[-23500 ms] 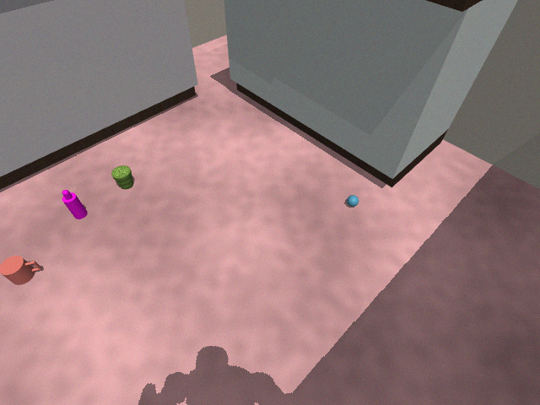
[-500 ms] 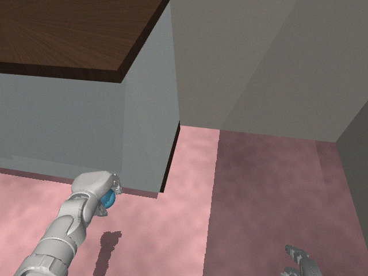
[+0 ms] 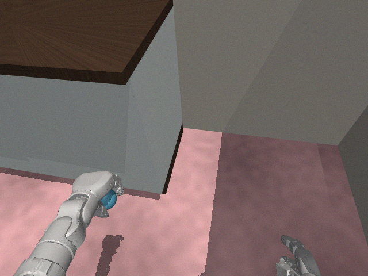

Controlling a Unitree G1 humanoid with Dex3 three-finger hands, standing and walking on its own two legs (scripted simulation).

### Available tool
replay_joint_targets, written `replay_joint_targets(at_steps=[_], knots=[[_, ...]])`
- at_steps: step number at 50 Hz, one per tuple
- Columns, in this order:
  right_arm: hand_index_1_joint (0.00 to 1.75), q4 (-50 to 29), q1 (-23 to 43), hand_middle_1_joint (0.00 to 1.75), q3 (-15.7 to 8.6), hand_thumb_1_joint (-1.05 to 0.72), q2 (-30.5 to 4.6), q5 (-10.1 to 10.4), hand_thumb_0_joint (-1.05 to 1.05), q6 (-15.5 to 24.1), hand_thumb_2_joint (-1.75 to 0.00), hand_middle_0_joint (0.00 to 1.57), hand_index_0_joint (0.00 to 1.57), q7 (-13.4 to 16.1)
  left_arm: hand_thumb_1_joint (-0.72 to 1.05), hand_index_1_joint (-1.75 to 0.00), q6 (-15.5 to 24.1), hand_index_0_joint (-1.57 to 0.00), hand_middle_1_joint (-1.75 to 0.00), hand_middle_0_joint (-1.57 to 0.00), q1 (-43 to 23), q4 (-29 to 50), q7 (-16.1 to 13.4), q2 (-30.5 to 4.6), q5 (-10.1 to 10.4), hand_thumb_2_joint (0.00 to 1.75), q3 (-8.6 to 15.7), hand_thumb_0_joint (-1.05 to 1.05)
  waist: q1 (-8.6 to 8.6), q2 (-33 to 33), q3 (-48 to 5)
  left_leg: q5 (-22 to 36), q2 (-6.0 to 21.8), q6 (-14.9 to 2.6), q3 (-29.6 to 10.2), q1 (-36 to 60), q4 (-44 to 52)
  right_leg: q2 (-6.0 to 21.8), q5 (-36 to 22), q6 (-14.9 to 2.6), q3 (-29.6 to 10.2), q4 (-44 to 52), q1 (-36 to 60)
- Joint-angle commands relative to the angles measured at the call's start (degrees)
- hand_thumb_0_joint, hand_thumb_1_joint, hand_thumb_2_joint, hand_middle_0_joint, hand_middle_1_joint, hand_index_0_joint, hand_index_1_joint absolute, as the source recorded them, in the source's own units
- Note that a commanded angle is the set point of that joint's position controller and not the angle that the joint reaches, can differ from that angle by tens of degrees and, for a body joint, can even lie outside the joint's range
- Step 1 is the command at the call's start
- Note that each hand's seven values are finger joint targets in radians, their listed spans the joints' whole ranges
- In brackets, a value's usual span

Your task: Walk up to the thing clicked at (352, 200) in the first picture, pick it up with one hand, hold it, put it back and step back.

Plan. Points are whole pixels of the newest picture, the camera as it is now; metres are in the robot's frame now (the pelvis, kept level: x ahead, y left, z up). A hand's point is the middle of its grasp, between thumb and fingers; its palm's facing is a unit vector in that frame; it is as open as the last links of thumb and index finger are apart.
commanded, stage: hold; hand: left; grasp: from above
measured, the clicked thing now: (105, 198) +0.31 +0.22 -0.05
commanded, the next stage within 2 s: crouch in 0.60 s
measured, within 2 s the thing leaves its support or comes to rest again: neither
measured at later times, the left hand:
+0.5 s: hand (99, 199) +0.29 +0.23 -0.03, palm faces -0.45 -0.07 -0.89, open 7.4 cm
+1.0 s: hand (103, 206) +0.29 +0.23 -0.06, palm faces -0.48 -0.05 -0.88, open 7.4 cm
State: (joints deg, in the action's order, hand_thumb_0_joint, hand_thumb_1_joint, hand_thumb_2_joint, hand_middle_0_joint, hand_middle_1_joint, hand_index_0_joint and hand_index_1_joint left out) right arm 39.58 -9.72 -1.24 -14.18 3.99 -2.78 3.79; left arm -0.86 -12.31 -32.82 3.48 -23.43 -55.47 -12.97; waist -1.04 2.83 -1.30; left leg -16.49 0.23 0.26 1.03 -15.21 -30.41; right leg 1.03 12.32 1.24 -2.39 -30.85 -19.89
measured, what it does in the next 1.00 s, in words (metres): stands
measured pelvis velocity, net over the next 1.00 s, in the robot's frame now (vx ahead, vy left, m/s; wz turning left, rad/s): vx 0.01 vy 0.00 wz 0.01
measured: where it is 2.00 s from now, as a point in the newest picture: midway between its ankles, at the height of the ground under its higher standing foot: outside the picture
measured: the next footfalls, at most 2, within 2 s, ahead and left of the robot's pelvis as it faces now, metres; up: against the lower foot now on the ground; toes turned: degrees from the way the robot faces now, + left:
none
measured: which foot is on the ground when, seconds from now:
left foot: down 0.00-1.00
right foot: down 0.00-1.00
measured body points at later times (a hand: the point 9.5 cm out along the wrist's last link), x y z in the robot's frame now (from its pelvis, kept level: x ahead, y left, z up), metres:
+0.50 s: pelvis +0.01 +0.00 +0.00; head +0.02 -0.02 +0.45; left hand +0.31 +0.23 +0.02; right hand +0.17 -0.24 -0.11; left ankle -0.01 +0.12 -0.73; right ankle +0.04 -0.13 -0.73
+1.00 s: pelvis +0.01 +0.00 +0.00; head +0.03 -0.01 +0.45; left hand +0.31 +0.23 -0.01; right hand +0.16 -0.25 -0.12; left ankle -0.01 +0.12 -0.73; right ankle +0.04 -0.13 -0.73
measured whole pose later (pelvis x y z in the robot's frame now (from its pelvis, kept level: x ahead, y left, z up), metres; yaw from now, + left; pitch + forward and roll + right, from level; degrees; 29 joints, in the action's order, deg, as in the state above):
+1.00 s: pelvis +0.01 +0.00 +0.00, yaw +1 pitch +4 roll +1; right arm 39.1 -9.5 -1.5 -13.8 3.3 -4.2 3.2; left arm 2.8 -14.6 -41.2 -1.5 -22.6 -58.9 -11.6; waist 0.0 1.2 -0.9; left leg -17.1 0.2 0.4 0.3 -18.1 -31.6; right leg 1.1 13.1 1.1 -1.7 -31.9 -22.4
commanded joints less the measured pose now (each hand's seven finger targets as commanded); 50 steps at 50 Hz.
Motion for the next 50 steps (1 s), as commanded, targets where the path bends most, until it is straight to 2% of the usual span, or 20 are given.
replay_joint_targets(at_steps=[1, 4, 5, 8, 10, 12, 15, 17, 20, 23, 26, 29, 30, 33, 35, 36, 40, 45, 48, 50], knots=[[0.3, -8.3, 6.0, 0.3, -2.0, -0.9, -6.9, 0.0, 0.0, 2.5, -0.9, 0.2, 0.2, 0.3, 0.7, -0.46, 0.0, -1.06, -0.55, -0.97, -19.3, 12.8, -2.4, -11.7, 0.4, 0.35, 6.2, 0.0, 0.04, -1.9, -13.8, 10.5, -1.3, -0.99, 0.3, 3.7, 4.9, -2.3, -5.1, -1.49, 1.9, 4.9, 7.5], [0.3, -8.3, 6.0, 0.3, -2.0, -0.9, -6.9, 0.1, 0.0, 2.5, -0.9, 0.2, 0.2, 0.4, 0.71, -0.45, -0.1, -1.06, -0.55, -0.97, -18.3, 11.8, -2.0, -12.6, 0.5, 0.32, 7.2, 0.0, -0.18, -2.0, -12.1, 9.4, -1.2, -0.96, 0.3, 3.3, 5.3, -2.3, -4.0, -1.55, 1.9, 5.5, 6.8], [0.3, -8.6, 6.4, 0.3, -1.9, -0.9, -6.8, 0.1, 0.0, 2.5, -0.9, 0.2, 0.2, 0.4, 0.71, -0.44, 0.0, -1.07, -0.54, -0.97, -18.4, 12.9, -1.8, -11.5, 0.4, 0.32, 5.9, 0.0, -0.03, -1.5, -12.6, 10.1, -1.3, -0.9, 0.4, 4.0, 5.6, -2.3, -4.7, -1.63, 1.9, 5.4, 7.2], [0.3, -8.4, 6.3, 0.3, -2.0, -0.91, -6.7, 0.1, 0.0, 2.5, -0.9, 0.2, 0.2, 0.3, 0.71, -0.46, -0.3, -1.06, -0.56, -0.96, -17.5, 12.4, -1.4, -11.0, 0.2, 0.32, 5.4, 0.0, -0.3, -1.8, -12.6, 11.8, -1.2, -0.88, 0.2, 4.2, 5.6, -2.3, -6.2, -1.65, 2.1, 5.4, 7.7], [0.3, -8.3, 5.7, 0.3, -2.1, -0.9, -7.0, 0.1, 0.0, 2.4, -0.9, 0.2, 0.2, 0.3, 0.71, -0.45, -0.2, -1.06, -0.55, -0.96, -17.7, 12.9, -1.2, -12.0, 0.3, 0.32, 6.4, 0.0, -0.1, -1.4, -13.7, 14.1, -1.1, -0.78, 0.4, 5.1, 5.3, -2.4, -8.2, -1.72, 2.2, 5.0, 8.2], [0.3, -8.5, 5.9, 0.3, -2.0, -0.9, -7.0, 0.2, 0.0, 2.4, -0.9, 0.2, 0.2, 0.3, 0.7, -0.44, -0.2, -1.06, -0.54, -0.96, -18.7, 14.0, -1.0, -11.2, 0.7, 0.32, 5.3, 0.0, 0.16, -1.8, -13.5, 14.3, -1.0, -0.8, 0.2, 5.3, 5.6, -2.5, -8.6, -1.74, 2.3, 5.1, 8.4], [0.3, -8.5, 5.7, 0.3, -2.1, -0.9, -7.1, 0.2, 0.0, 2.1, -0.9, 0.2, 0.2, 0.3, 0.7, -0.44, -0.2, -1.06, -0.54, -0.97, -17.7, 11.5, -1.3, -12.8, 0.3, 0.32, 7.1, 0.0, -0.36, -1.2, -12.2, 14.3, -1.0, -0.6, 0.2, 4.7, 6.0, -2.5, -8.1, -1.99, 2.4, 5.3, 8.3], [0.3, -8.7, 5.9, 0.3, -2.0, -0.9, -6.9, 0.1, 0.0, 2.1, -0.9, 0.2, 0.2, 0.3, 0.71, -0.44, -0.1, -1.06, -0.54, -0.97, -19.2, 12.5, -1.2, -11.4, 0.3, 0.32, 5.8, 0.0, 0.28, -2.2, -12.7, 13.7, -1.1, -0.83, 0.2, 5.3, 6.0, -2.5, -7.9, -1.81, 2.3, 5.6, 8.0], [0.3, -8.7, 5.9, 0.3, -2.1, -0.9, -6.9, 0.1, 0.0, 2.0, -0.9, 0.2, 0.2, 0.3, 0.69, -0.44, 0.4, -1.05, -0.54, -0.95, -19.7, 13.5, -1.4, -12.6, 0.1, 0.31, 7.2, 0.0, -0.57, -0.8, -13.1, 13.5, -1.2, -0.7, 0.2, 5.5, 6.2, -2.3, -7.6, -1.9, 2.3, 5.8, 8.4], [0.3, -8.7, 5.6, 0.3, -2.3, -0.9, -6.9, 0.0, 0.0, 1.9, -0.9, 0.2, 0.2, 0.2, 0.71, -0.44, 0.3, -1.06, -0.54, -0.96, -18.7, 13.3, -1.4, -11.0, -0.2, 0.32, 5.8, 0.0, 0.21, -1.0, -14.5, 15.5, -1.5, -0.87, 0.6, 6.6, 5.7, -2.1, -10.0, -1.81, 2.1, 5.6, 9.2], [0.3, -8.4, 5.6, 0.3, -2.3, -0.91, -7.0, 0.0, 0.0, 1.6, -0.9, 0.2, 0.2, 0.2, 0.69, -0.44, 0.2, -1.06, -0.53, -0.97, -19.9, 14.0, -2.0, -12.7, 0.0, 0.33, 7.3, 0.0, -0.19, -0.8, -14.5, 16.1, -1.3, -0.77, 0.5, 6.9, 5.9, -2.2, -10.5, -1.78, 2.2, 5.9, 10.0], [0.3, -8.2, 5.4, 0.3, -2.3, -0.9, -7.2, 0.0, 0.0, 1.4, -0.9, 0.2, 0.2, 0.2, 0.71, -0.43, -0.1, -1.07, -0.53, -0.97, -18.3, 11.3, -2.1, -11.4, -0.4, 0.31, 6.5, 0.0, 0.23, -1.8, -12.7, 15.8, -1.0, -0.58, 0.2, 6.2, 6.2, -2.5, -9.7, -1.9, 2.6, 5.8, 8.9], [0.3, -8.2, 5.6, 0.3, -2.4, -0.91, -7.1, 0.0, 0.0, 1.3, -0.9, 0.2, 0.2, 0.2, 0.7, -0.42, -0.3, -1.06, -0.52, -0.96, -16.7, 10.4, -2.2, -11.4, -0.5, 0.3, 6.7, 0.0, -0.46, -2.2, -12.0, 15.6, -1.1, -0.62, 0.1, 5.6, 6.3, -2.4, -9.5, -1.89, 2.6, 5.9, 8.8], [0.3, -8.2, 5.3, 0.3, -2.4, -0.91, -6.9, 0.0, 0.0, 1.3, -0.9, 0.2, 0.2, 0.1, 0.7, -0.43, 0.0, -1.06, -0.52, -0.96, -19.0, 11.2, -1.8, -11.7, -0.9, 0.3, 6.3, 0.0, -0.03, -1.4, -13.3, 15.8, -1.3, -0.74, 0.5, 6.3, 6.0, -2.2, -10.1, -1.81, 2.4, 5.9, 9.1], [0.3, -8.2, 5.3, 0.3, -2.6, -0.9, -7.2, 0.0, 0.0, 1.2, -0.91, 0.2, 0.2, 0.1, 0.76, -0.48, 0.0, -1.08, -0.62, -0.95, -19.1, 12.3, -1.7, -10.8, -0.2, 0.33, 5.4, 0.0, 0.1, -1.7, -13.9, 17.1, -1.1, -0.67, 0.4, 6.8, 5.9, -2.3, -11.2, -1.84, 2.4, 5.8, 9.6], [0.3, -8.5, 5.4, 0.3, -2.7, -0.88, -7.2, 0.1, 0.0, 1.2, -0.89, 0.2, 0.2, 0.1, 0.69, -0.45, 0.0, -1.0, -0.6, -0.87, -18.4, 11.6, -1.7, -11.2, -0.1, 0.3, 6.0, 0.0, -0.19, -1.9, -13.7, 17.1, -1.1, -0.64, 0.3, 6.6, 6.0, -2.3, -11.2, -1.86, 2.5, 5.8, 9.5], [0.3, -8.4, 4.9, 0.3, -2.6, -0.9, -7.0, 0.0, 0.0, 1.0, -0.9, 0.2, 0.2, 0.1, 0.69, -0.46, 0.6, -1.07, -0.54, -0.99, -16.2, 9.2, -2.1, -10.4, -0.7, 0.37, 5.9, 0.0, 0.11, -2.9, -12.3, 16.3, -1.4, -0.88, 0.6, 5.7, 5.8, -2.2, -10.9, -1.8, 2.5, 6.0, 8.9], [0.3, -7.7, 3.6, 0.3, -2.6, -0.9, -6.9, -0.4, 0.0, 0.5, -0.9, 0.2, 0.2, 0.0, 0.66, -0.45, 2.7, -1.05, -0.53, -0.97, -17.2, 4.5, -5.1, -10.0, -2.3, 0.35, 6.4, 0.0, 1.3, -5.0, -10.4, 13.3, -1.6, -1.12, 0.7, 2.3, 3.9, -1.9, -8.4, -1.58, 2.4, 4.9, 5.3], [0.3, -6.7, 2.8, 0.3, -2.9, -0.9, -7.2, -1.0, 0.0, 0.2, -0.9, 0.2, 0.2, -0.3, 0.65, -0.45, 4.2, -1.03, -0.53, -0.95, -19.3, -2.0, -8.8, -10.0, -3.9, 0.33, 6.8, 0.0, 2.18, -5.0, -9.5, 11.4, -1.7, -0.8, 0.6, -2.2, -0.1, -1.9, -6.8, -1.69, 2.6, 1.3, 0.5], [0.3, -5.5, 1.4, 0.3, -3.5, -0.9, -7.5, -1.7, 0.0, 0.2, -0.9, 0.2, 0.2, -0.6, 0.63, -0.44, 5.3, -1.01, -0.53, -0.92, -24.9, -2.7, -11.6, -10.8, -5.2, 0.3, 7.2, 0.0, 3.14, -4.2, -13.1, 10.5, -1.8, -0.71, 0.7, -5.5, -4.6, -1.8, -6.7, -1.64, 2.3, -2.6, -3.0]])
